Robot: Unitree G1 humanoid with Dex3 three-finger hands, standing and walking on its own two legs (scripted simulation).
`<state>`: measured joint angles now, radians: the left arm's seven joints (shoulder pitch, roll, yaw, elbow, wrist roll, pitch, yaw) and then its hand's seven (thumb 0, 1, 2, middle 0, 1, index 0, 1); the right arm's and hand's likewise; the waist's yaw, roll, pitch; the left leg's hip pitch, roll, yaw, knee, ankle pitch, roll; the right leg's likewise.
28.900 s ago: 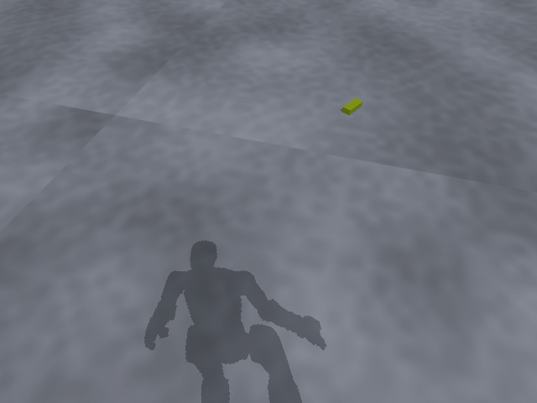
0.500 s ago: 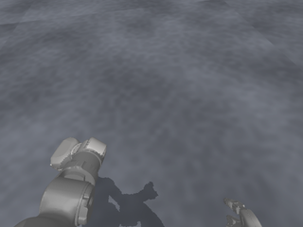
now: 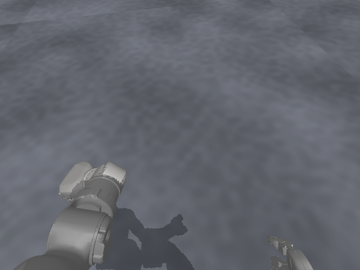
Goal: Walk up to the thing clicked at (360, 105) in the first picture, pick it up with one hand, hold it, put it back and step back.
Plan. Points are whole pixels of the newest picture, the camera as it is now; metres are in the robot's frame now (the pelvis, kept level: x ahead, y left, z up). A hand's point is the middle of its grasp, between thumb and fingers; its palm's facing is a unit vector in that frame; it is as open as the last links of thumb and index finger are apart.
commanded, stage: crouch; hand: left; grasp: from above
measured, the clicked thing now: (97, 192) +0.33 +0.24 -0.07
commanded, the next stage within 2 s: lower in 1.92 s
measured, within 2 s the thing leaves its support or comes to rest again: neither
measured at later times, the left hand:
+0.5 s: hand (107, 214) +0.32 +0.24 -0.19, palm faces -0.19 -0.40 -0.90, open 8.5 cm
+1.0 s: hand (124, 215) +0.39 +0.25 -0.42, palm faces -0.07 -0.46 -0.89, open 8.4 cm
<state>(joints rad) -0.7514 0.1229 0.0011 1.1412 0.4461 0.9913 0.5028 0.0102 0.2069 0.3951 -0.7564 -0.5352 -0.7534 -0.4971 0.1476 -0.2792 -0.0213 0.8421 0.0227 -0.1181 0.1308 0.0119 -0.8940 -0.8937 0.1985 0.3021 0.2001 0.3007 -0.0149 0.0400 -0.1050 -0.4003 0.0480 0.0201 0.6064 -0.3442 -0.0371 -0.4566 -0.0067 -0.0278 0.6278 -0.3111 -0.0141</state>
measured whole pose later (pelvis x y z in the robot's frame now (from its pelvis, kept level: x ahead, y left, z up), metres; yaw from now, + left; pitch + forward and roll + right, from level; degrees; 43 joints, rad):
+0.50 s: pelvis -0.05 +0.00 -0.09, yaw -1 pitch +25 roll +0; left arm -0.97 0.28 0.24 1.50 0.52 0.70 0.73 -0.01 0.21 0.35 -0.90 -0.28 -0.86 -0.28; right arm 0.20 -0.29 -0.06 0.88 -0.08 -0.15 0.18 0.01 -0.88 -0.89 0.20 0.30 0.20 0.30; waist -0.13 -0.01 -0.14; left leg -1.10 0.07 0.00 1.16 -0.50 -0.04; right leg -1.14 0.00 -0.03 1.14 -0.43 -0.02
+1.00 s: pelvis -0.10 +0.02 -0.30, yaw -3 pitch +40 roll -4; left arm -1.30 0.59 0.37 1.62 0.56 0.62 0.69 -0.01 0.25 0.24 -0.93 -0.23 -0.90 -0.24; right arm 0.13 -0.25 0.01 0.90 -0.09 -0.17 0.22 0.00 -0.89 -0.89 0.20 0.30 0.20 0.30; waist -0.27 0.06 -0.14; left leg -2.00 0.05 -0.07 1.99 -0.69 -0.02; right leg -2.03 -0.02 -0.05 1.91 -0.58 0.00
